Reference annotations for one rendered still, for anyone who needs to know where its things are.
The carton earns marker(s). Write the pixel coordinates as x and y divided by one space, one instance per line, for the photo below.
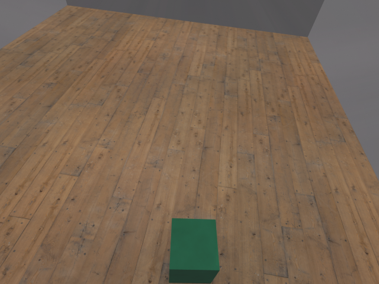
194 256

